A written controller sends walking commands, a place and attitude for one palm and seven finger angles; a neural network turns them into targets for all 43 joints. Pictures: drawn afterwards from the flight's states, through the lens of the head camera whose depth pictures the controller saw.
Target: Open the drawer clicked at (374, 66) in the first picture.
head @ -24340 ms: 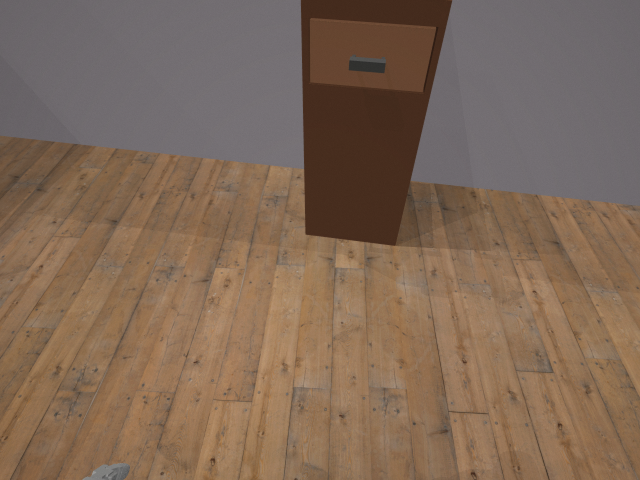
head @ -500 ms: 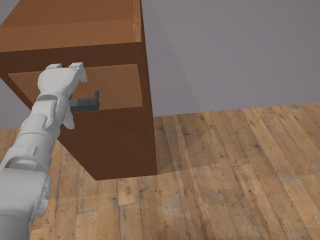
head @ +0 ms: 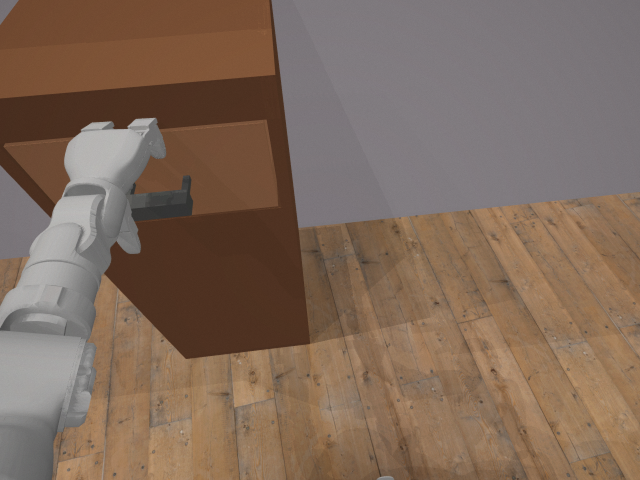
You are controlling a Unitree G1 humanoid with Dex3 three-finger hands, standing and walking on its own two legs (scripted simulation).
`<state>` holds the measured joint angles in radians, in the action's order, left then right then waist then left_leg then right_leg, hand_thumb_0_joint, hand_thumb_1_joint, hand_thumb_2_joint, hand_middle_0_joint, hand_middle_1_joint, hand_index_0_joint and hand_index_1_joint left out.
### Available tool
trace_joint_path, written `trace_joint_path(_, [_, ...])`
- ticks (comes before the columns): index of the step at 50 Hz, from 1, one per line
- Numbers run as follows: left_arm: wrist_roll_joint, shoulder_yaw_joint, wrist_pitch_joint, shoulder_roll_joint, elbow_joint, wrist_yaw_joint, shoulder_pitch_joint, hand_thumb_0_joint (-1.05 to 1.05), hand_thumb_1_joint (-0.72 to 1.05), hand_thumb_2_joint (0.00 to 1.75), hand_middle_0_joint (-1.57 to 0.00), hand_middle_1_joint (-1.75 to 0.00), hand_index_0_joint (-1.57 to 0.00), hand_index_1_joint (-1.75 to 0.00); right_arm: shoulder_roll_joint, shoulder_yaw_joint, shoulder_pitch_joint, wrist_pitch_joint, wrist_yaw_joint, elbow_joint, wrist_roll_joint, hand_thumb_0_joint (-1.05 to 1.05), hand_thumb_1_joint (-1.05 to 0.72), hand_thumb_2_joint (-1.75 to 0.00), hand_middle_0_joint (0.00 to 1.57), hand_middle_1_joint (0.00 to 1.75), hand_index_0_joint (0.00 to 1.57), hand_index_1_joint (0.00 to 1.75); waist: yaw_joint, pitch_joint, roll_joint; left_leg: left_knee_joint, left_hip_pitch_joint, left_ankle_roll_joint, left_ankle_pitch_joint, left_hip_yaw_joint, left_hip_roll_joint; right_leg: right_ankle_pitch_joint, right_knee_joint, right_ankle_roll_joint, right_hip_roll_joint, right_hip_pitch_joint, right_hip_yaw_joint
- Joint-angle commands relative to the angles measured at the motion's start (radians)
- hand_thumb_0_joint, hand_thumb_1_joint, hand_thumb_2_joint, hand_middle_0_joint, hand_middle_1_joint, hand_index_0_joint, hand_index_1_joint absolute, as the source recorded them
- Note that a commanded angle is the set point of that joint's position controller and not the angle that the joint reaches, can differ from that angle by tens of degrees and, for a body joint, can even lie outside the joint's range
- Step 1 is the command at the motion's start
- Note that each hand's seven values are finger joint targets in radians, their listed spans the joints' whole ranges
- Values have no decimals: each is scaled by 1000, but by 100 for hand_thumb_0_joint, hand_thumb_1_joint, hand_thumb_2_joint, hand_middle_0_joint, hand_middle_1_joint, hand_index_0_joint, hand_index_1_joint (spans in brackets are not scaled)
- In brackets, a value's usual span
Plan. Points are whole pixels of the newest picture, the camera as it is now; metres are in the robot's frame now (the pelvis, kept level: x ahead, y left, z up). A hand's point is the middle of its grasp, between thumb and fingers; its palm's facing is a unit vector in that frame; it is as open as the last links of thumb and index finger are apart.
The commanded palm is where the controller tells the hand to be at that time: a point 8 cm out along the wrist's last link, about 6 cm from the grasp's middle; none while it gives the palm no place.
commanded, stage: re-aim the fingers above the handle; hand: left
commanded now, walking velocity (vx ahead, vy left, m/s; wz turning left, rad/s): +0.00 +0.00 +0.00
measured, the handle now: (156, 194) +0.51 +0.24 +0.03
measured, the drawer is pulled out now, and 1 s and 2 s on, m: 0.00 0.00 0.00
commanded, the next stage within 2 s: lower the fingers behind the handle in 0.82 s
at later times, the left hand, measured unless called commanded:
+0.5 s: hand (129, 185) +0.47 +0.24 +0.10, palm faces +0.02 +0.01 -1.00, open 13.5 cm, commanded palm +0.46 +0.26 +0.15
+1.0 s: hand (129, 185) +0.47 +0.24 +0.10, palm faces +0.00 +0.03 -1.00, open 13.5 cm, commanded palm +0.46 +0.26 +0.15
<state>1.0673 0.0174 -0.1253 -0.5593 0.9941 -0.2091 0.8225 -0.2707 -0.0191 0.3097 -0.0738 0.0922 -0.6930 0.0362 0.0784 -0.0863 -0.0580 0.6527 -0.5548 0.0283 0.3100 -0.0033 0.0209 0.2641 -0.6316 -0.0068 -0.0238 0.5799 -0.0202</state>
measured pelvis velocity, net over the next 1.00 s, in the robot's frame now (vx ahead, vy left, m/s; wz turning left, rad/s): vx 0.01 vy -0.01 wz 0.02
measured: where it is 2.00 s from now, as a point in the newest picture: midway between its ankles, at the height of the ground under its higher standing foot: outside the picture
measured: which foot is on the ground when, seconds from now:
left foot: down 0.00-1.00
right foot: down 0.00-1.00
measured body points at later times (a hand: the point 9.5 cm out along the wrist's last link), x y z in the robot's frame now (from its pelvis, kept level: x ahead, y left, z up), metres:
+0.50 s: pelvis +0.00 +0.00 +0.00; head +0.06 -0.02 +0.45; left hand +0.47 +0.24 +0.15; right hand +0.06 -0.27 -0.13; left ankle +0.00 +0.10 -0.72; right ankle +0.02 -0.12 -0.72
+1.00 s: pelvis +0.01 -0.01 +0.00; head +0.07 -0.03 +0.45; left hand +0.47 +0.24 +0.15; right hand +0.08 -0.28 -0.13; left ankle +0.00 +0.10 -0.72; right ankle +0.02 -0.12 -0.72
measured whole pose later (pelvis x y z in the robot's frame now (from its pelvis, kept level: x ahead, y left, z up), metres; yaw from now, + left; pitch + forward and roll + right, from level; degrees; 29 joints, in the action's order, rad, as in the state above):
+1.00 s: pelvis +0.01 -0.01 +0.00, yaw +1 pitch +12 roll +0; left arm 1.06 0.05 -0.09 -0.53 0.98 -0.20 0.82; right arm -0.27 -0.03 0.31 -0.07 0.08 -0.70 0.03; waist 0.06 -0.09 -0.06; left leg 0.63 -0.52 0.02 0.31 0.02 0.02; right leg 0.28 -0.62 -0.02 -0.02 0.55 0.00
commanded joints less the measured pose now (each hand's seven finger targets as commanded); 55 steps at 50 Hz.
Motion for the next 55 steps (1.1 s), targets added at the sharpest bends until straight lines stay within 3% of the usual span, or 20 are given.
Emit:
trace_joint_path(1, [-19,-135,67,-408,-160,-46,491,0,-50,30,-30,-120,-30,-120,-146,-48,52,30,11,90,-1,0,-90,-90,20,30,20,30,-12,-335,49,-85,76,20,-109,-23,16,-79,93,-11,-6,-234,7])
trace_joint_path(4, [-22,-166,68,-447,-158,-48,470,0,-50,30,-30,-120,-30,-120,-147,-46,48,28,9,89,-1,0,-90,-90,20,30,20,30,-28,-349,40,-85,69,19,-121,-25,17,-91,90,-11,-4,-260,2])
trace_joint_path(8, [-24,-162,64,-430,-187,-46,479,0,-50,30,-30,-120,-30,-120,-147,-49,49,27,9,91,-4,0,-90,-90,20,30,20,30,-29,-370,42,-87,89,20,-147,-25,16,-112,91,-14,-7,-269,6])
trace_joint_path(12, [-20,-138,72,-402,-178,-50,482,0,-50,30,-30,-120,-30,-120,-145,-48,47,30,7,90,-2,0,-90,-90,20,30,20,30,-23,-336,33,-93,95,18,-130,-21,13,-85,92,-15,-9,-234,15])
trace_joint_path(14, [-16,-155,73,-430,-176,-51,485,0,-50,30,-30,-120,-30,-120,-149,-49,46,30,9,85,-2,0,-90,-90,20,30,20,30,-20,-344,39,-89,92,20,-132,-22,12,-90,92,-12,-7,-239,9])
trace_joint_path(19, [-12,-144,76,-407,-196,-54,498,0,-50,30,-30,-120,-30,-120,-146,-52,50,30,7,86,-5,0,-90,-90,20,30,20,30,-21,-370,27,-88,123,19,-171,-20,12,-120,85,-16,-10,-242,16])
trace_joint_path(25, [-7,-100,86,-337,-192,-56,503,0,-50,30,-30,-120,-30,-120,-145,-55,52,35,-1,84,-6,0,-90,-90,20,30,20,30,-9,-342,26,-91,143,19,-164,-14,11,-102,91,-20,-14,-206,24])
trace_joint_path(31, [1,-109,92,-356,-201,-56,524,0,-50,30,-30,-120,-30,-120,-145,-55,57,37,0,82,-7,0,-90,-90,20,30,20,30,-12,-364,35,-88,143,20,-185,-12,14,-126,88,-20,-12,-227,21])
trace_joint_path(32, [2,-94,91,-333,-215,-54,528,0,-50,30,-30,-120,-30,-120,-143,-57,55,37,-2,81,-8,0,-90,-90,20,30,20,30,-8,-372,10,-88,166,18,-198,-13,12,-134,86,-23,-13,-217,23])
trace_joint_path(33, [-3,-102,86,-332,-222,-52,527,0,-50,30,-30,-120,-30,-120,-143,-59,57,35,-3,84,-10,0,-90,-90,20,30,20,30,-9,-380,24,-85,170,20,-216,-11,12,-146,90,-24,-14,-231,23])
trace_joint_path(36, [-11,-78,92,-302,-207,-48,515,0,-50,30,-30,-120,-30,-120,-142,-58,54,36,-4,81,-7,0,-90,-90,20,30,20,30,-3,-347,37,-89,160,21,-187,-15,13,-132,96,-20,-13,-221,22])
trace_joint_path(38, [-16,-109,88,-345,-210,-44,512,0,-50,30,-30,-120,-30,-120,-147,-57,51,33,-1,81,-8,0,-90,-90,20,30,20,30,-6,-361,49,-88,153,23,-200,-14,15,-152,99,-20,-11,-251,16])
trace_joint_path(40, [-18,-97,94,-340,-187,-39,511,0,-50,30,-30,-120,-30,-120,-144,-52,51,33,1,81,-5,0,-90,-90,20,30,20,30,-4,-329,42,-93,132,22,-172,-17,17,-136,100,-17,-7,-243,15])
trace_joint_path(45, [-15,-93,84,-336,-198,-32,517,0,-50,30,-30,-120,-30,-120,-144,-54,55,33,2,80,-4,0,-90,-90,20,30,20,30,-3,-333,40,-90,142,21,-186,-15,16,-144,96,-19,-9,-232,18])
trace_joint_path(46, [-12,-81,83,-321,-205,-32,516,0,-50,30,-30,-120,-30,-120,-142,-55,52,34,0,83,-5,0,-90,-90,20,30,20,30,-5,-343,17,-88,149,20,-189,-15,18,-143,93,-20,-9,-230,17])
trace_joint_path(48, [-15,-69,81,-289,-186,-31,502,0,-50,30,-30,-120,-30,-120,-142,-56,61,34,-3,80,-7,0,-90,-90,20,30,20,30,3,-336,49,-84,148,22,-194,-16,18,-148,100,-20,-11,-227,18])
trace_joint_path(50, [-14,-82,82,-312,-167,-34,485,0,-50,30,-30,-120,-30,-120,-145,-55,61,34,-2,79,-7,0,-90,-90,20,30,20,30,0,-319,52,-83,121,22,-160,-18,18,-126,97,-17,-8,-220,14])
trace_joint_path(54, [-15,-67,84,-286,-139,-30,448,0,-50,30,-30,-120,-30,-120,-144,-58,65,32,-4,84,-7,0,-90,-90,20,30,20,30,-1,-328,70,-73,103,23,-171,-26,20,-149,91,-14,-7,-233,10])
trace_joint_path(55, [-9,-96,87,-326,-133,-32,437,0,-50,30,-30,-120,-30,-120,-148,-57,65,28,-3,80,-7,0,-90,-90,20,30,20,30,-8,-328,75,-73,92,21,-160,-24,19,-142,87,-15,-5,-233,10])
